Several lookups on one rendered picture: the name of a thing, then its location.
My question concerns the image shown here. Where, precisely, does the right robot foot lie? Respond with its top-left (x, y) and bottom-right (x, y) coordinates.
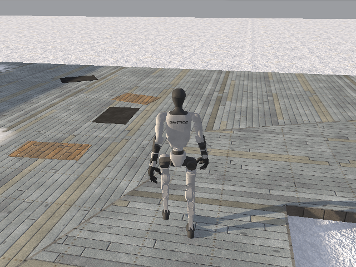
top-left (186, 223), bottom-right (195, 239)

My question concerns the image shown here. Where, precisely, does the robot left upper arm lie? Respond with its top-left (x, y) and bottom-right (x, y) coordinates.
top-left (155, 112), bottom-right (167, 144)

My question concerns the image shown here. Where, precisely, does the robot right upper arm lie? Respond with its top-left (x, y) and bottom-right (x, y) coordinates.
top-left (190, 112), bottom-right (204, 143)

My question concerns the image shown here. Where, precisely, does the right robot forearm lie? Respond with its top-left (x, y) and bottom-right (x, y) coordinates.
top-left (198, 135), bottom-right (208, 159)

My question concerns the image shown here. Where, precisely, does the humanoid robot torso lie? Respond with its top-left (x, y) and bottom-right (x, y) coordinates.
top-left (165, 110), bottom-right (191, 167)

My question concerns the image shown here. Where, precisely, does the left robot forearm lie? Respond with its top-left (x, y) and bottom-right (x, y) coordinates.
top-left (149, 136), bottom-right (161, 167)

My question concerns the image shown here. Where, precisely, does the left robot hand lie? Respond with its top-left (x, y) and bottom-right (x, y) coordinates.
top-left (148, 166), bottom-right (161, 183)

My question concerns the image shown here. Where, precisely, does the right robot hand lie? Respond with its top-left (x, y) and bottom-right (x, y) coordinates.
top-left (196, 157), bottom-right (209, 170)

